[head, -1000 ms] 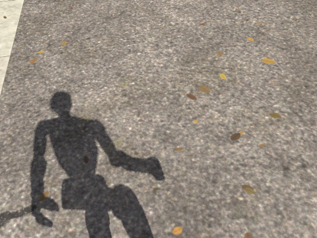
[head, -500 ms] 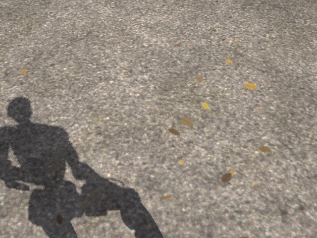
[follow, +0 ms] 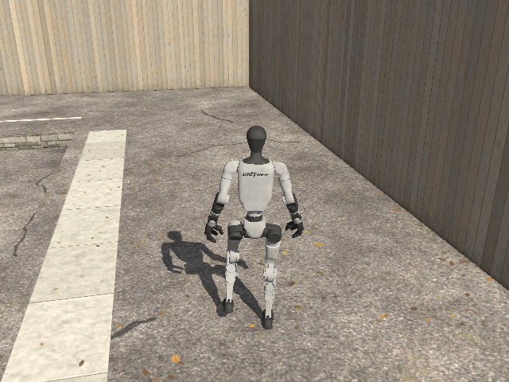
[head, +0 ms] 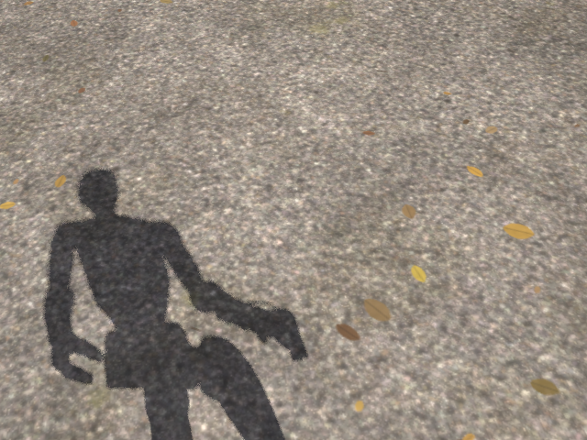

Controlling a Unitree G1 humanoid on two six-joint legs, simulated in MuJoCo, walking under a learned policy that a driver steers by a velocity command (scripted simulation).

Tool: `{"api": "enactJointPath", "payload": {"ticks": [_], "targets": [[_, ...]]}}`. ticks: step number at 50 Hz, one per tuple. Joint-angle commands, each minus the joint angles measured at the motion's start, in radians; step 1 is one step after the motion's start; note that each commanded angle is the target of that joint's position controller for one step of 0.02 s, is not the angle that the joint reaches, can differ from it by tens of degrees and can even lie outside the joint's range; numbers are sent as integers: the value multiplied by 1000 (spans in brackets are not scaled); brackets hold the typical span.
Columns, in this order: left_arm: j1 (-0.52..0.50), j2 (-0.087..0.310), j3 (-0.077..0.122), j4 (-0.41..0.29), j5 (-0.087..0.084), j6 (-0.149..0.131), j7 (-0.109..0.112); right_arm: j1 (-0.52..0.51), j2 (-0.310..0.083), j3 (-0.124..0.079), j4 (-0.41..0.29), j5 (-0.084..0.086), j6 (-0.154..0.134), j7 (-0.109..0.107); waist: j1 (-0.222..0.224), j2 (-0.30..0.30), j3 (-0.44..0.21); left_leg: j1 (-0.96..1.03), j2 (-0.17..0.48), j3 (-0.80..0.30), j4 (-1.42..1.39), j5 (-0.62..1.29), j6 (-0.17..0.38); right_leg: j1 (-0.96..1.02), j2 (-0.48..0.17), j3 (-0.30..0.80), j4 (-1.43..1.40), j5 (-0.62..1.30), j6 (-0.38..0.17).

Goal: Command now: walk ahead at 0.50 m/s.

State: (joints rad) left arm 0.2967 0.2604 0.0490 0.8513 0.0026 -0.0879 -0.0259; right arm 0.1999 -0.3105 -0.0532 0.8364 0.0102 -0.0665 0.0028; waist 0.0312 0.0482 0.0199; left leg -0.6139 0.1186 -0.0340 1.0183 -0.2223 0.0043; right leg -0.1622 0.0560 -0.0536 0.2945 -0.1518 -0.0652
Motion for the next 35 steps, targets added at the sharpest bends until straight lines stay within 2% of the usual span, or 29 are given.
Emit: {"api": "enactJointPath", "payload": {"ticks": [1,4,6,9,11,12,13,14,15,16,17,18,19,20,21,22,24,27,31,35], "targets": [[-44,150,33,-50,-3,-19,12,-16,-38,-7,-61,-9,-2,-1,-30,-105,10,-61,30,-15,-144,160,-23,7,-256,172,-183,207,-168],[-2,168,36,-25,-10,-12,22,-126,-16,3,-88,-5,-13,10,8,-103,32,-3,-6,20,-346,312,-19,3,-225,108,-192,189,-138],[45,181,39,1,-17,-7,25,-189,-16,7,-107,1,-17,19,33,-100,44,8,-24,27,-415,342,-14,47,-244,109,-186,160,-136],[77,187,44,32,-24,9,29,-242,-34,4,-136,6,-23,34,35,-102,59,-27,-30,7,-482,287,16,166,-298,125,-136,184,-123],[73,197,49,42,-26,21,34,-229,-53,-1,-140,5,-27,42,13,-111,45,4,-42,11,-506,211,42,226,-323,133,-85,257,-106],[62,204,52,42,-25,27,36,-192,-68,-8,-132,4,-29,43,-11,-123,21,66,-62,30,-512,170,55,241,-321,129,-38,363,-95],[42,207,52,40,-24,33,38,-103,-92,-23,-107,2,-29,40,-65,-126,-33,198,-95,64,-531,156,76,234,-294,102,71,522,-76],[46,181,41,36,-16,39,40,59,-139,-48,-57,0,-28,31,-133,-104,-139,432,-100,68,-522,172,106,160,-238,63,269,557,-47],[77,125,17,12,11,39,43,228,-217,-67,-28,-8,-22,20,-173,47,-295,732,98,-168,-494,194,167,-52,-165,14,605,233,-11],[207,10,-14,13,-3,14,30,243,-261,-73,-10,-8,-19,29,-91,308,-392,1001,268,-652,-652,-65,324,-431,20,77,899,-415,41],[126,131,11,23,-27,-7,23,216,-157,-47,-24,5,-21,31,-136,161,-325,958,243,-663,-717,-201,287,-543,-38,188,998,-434,28],[27,172,23,-8,-48,-21,19,143,-123,-36,-36,2,-25,27,-127,103,-188,832,215,-516,-733,-161,246,-595,-86,163,993,-337,11],[-21,161,21,-16,-42,-24,26,74,-111,-31,-49,-6,-27,27,-97,17,-120,697,180,-413,-754,-47,228,-560,-139,135,949,-241,13],[-44,153,26,-18,-25,-21,30,31,-84,-25,-53,-14,-29,28,-73,2,-68,591,147,-332,-780,58,222,-525,-169,129,891,-182,20],[-24,139,27,-14,-20,-11,30,14,-66,-19,-53,-25,-33,28,-42,31,-66,530,125,-281,-804,123,216,-463,-193,137,862,-142,23],[-7,119,25,-8,-19,-1,30,13,-60,-18,-48,-23,-37,30,-29,37,-66,500,112,-249,-830,158,221,-432,-198,135,836,-125,29],[-17,94,21,-11,-14,16,33,28,-76,-22,-32,-14,-45,27,-19,25,-42,463,106,-188,-868,217,235,-443,-208,122,774,-91,47],[-117,88,20,-46,-4,20,34,68,-104,-30,-6,-11,-40,11,-38,-1,-3,480,98,-128,-899,273,234,-524,-211,114,618,51,75],[-245,60,8,-77,-8,7,20,119,-114,-29,24,-3,-30,-1,-81,5,27,485,52,-34,-912,263,194,-475,-172,72,373,249,77],[-372,63,3,-124,-15,-4,2,209,-118,-31,72,8,-11,-5,-118,-3,63,583,90,-68,-865,265,198,-484,-137,72,249,240,70]]}}
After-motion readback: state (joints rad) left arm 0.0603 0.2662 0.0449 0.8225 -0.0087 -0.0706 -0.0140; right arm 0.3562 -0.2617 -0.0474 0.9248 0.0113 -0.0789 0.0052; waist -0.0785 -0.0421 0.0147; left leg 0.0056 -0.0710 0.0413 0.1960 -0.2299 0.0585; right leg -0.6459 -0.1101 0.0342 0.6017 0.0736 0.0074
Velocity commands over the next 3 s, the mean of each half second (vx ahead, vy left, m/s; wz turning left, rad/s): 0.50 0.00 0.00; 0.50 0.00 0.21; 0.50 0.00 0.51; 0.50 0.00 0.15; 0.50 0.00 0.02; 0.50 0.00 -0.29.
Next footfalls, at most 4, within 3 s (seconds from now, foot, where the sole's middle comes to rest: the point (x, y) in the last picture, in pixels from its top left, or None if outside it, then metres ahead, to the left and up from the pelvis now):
0.28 left None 0.35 0.15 -0.78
0.82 right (359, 372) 0.66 -0.08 -0.78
1.36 left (236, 296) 0.87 0.24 -0.78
1.90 right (263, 190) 1.26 0.19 -0.78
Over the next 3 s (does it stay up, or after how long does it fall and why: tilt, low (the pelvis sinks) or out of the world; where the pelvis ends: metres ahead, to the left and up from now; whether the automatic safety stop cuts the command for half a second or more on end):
stays up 1.60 0.49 -0.03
